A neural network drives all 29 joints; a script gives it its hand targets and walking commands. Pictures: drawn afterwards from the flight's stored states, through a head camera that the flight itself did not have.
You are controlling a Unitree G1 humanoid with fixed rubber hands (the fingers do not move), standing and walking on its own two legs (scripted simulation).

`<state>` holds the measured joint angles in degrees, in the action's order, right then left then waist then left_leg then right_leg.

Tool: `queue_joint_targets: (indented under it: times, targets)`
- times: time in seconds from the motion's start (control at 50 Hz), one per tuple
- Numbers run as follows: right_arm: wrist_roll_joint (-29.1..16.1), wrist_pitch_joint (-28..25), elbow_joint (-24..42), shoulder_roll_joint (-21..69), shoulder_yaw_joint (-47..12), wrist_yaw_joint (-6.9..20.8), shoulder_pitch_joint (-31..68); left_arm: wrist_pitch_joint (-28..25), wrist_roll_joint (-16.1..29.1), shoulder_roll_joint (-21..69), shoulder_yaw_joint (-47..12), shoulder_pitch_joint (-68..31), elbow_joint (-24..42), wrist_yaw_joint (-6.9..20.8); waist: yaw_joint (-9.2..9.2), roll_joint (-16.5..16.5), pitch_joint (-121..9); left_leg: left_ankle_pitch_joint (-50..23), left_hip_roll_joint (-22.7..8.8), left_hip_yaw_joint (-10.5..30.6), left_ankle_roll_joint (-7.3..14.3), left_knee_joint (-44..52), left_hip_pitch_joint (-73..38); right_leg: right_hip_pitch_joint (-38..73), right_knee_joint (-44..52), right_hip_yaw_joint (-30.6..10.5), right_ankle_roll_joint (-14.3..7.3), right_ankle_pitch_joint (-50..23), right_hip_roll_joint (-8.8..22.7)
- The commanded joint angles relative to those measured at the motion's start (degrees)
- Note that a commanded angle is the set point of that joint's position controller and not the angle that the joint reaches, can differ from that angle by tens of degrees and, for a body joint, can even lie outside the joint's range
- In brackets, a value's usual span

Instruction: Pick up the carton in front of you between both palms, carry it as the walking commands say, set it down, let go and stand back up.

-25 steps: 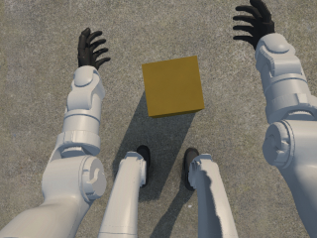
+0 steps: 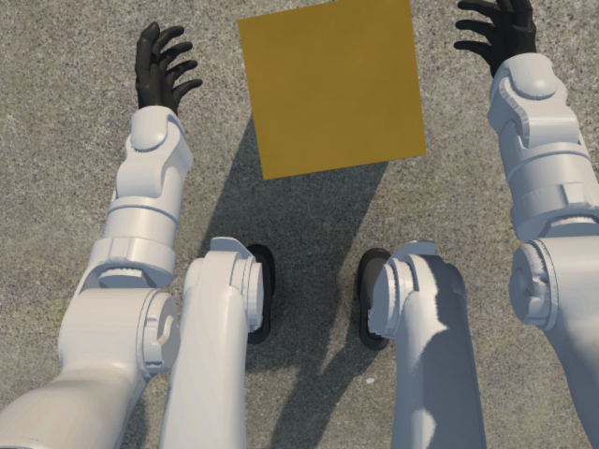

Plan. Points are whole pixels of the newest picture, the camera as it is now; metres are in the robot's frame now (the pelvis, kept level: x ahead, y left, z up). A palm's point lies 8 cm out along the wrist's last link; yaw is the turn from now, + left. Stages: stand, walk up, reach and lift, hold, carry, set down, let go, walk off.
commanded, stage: reach and lift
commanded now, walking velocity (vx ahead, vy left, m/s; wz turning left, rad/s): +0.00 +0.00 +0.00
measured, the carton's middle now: (330, 105) +0.50 -0.03 -0.33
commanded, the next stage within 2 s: none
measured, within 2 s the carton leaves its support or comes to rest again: leaves its support in 1.16 s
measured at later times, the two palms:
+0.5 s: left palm (188, 100) +0.50 +0.17 -0.26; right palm (448, 73) +0.53 -0.20 -0.28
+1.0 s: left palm (214, 96) +0.50 +0.13 -0.25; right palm (435, 66) +0.53 -0.17 -0.26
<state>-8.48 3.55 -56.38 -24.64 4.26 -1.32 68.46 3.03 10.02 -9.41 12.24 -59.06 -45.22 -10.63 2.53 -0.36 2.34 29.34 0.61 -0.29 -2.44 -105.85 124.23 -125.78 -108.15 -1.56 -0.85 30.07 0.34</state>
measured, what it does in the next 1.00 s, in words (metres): lowers itself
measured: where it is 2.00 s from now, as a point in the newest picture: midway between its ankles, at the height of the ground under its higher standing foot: (313, 313)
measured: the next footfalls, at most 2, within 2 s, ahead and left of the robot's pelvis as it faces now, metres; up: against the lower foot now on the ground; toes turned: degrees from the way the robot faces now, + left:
none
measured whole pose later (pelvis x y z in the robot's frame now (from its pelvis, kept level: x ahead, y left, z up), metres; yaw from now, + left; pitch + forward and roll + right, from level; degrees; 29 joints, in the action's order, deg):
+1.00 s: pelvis -0.02 +0.00 -0.08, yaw +1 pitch +39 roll +4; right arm -11.3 0.9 -77.0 -23.0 -6.6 -3.7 89.6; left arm -0.9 11.4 -8.5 13.4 -81.1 -66.9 -12.7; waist 2.3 -3.8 16.9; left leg 28.9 2.2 -0.2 -3.1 -120.6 130.8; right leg -132.1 -123.5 -1.9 -1.2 30.4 1.2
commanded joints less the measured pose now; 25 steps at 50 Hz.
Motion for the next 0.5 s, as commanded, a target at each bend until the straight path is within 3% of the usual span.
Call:
queue_joint_targets:
  times: [0.0,0.08,0.2,0.3,0.42,0.48]
  targets:
    - [-1.61,-0.3,3.03,-8.01,-0.35,-0.14,19.02,0.01,1.45,-6.17,-0.34,-14.53,3.99,-0.89,0.52,6.27,-63.52,-13.29,2.88,-4.75,-1.65,3.98,-28.93,39.49,6.16,0.57,1.44,-15.06,-1.8]
    - [-2.56,-0.43,-4.11,-8.81,-1.99,0.0,24.22,0.15,1.76,-6.51,-0.47,-20.49,-1.9,-0.9,0.7,5.27,-54.94,-7.44,2.05,-4.2,-1.38,0.88,-27.04,32.55,3.94,-0.19,1.16,-6.95,-0.63]
    - [-3.74,-2.31,-11.01,-10.56,-4.2,-0.06,30.33,-1.64,2.47,-8.25,-1.06,-27.19,-9.78,-0.59,0.62,4.79,-48.96,-7.54,1.37,-3.06,-1.27,-4.18,-26.4,28.01,-0.81,-1.1,0.92,-5.57,0.67]
    - [-4.8,-4.19,-10.64,-11.33,-6.41,-0.83,32.74,-2.97,7.78,-5.89,-5.67,-28.68,-15.69,0.42,-2.25,6.01,-50.9,-11.41,1.55,-2.89,-1.65,-7.54,-26.31,30.91,-4.11,-0.93,0.64,-10.63,1.26]
    - [-6.14,-4.66,-5.4,-10.76,-9.42,-1.31,34.08,-4.27,10.64,-5.52,-7.33,-27.41,-14.32,-0.51,-1.02,8.37,-59.04,-17.1,2.52,-3.88,-1.67,-9.61,-27.17,39.25,-7.23,-0.83,0.83,-17.9,0.93]
    - [-5.48,-4.15,-5.11,-9.58,-8.86,-1.6,31.44,-4.3,10.98,-5.17,-7.63,-25.32,-14.12,-0.89,-1.86,9.12,-59.43,-17.33,3.19,-4.44,-1.63,-9.58,-25.07,41.19,-7.24,-0.64,0.98,-19.94,0.51]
